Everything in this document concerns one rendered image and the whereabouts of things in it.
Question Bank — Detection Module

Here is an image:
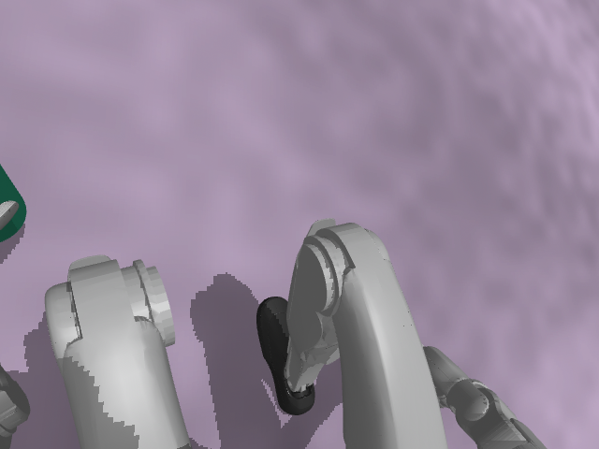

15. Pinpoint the left robot hand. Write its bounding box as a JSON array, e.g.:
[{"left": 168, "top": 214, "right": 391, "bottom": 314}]
[{"left": 0, "top": 200, "right": 19, "bottom": 230}]

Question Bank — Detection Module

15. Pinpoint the can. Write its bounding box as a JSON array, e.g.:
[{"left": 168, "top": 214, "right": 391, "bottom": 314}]
[{"left": 0, "top": 165, "right": 26, "bottom": 242}]

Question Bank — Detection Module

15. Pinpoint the left robot arm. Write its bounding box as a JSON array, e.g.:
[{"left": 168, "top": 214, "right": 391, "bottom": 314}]
[{"left": 0, "top": 364, "right": 30, "bottom": 449}]

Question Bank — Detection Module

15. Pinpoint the right robot hand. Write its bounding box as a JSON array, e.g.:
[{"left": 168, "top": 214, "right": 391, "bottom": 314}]
[{"left": 422, "top": 344, "right": 470, "bottom": 409}]

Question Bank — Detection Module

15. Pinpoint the right robot arm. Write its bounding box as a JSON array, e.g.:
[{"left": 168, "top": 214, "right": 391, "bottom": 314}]
[{"left": 446, "top": 379, "right": 547, "bottom": 449}]

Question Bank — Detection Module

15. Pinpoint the right robot foot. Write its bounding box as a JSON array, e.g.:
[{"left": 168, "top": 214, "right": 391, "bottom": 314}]
[{"left": 256, "top": 297, "right": 315, "bottom": 415}]

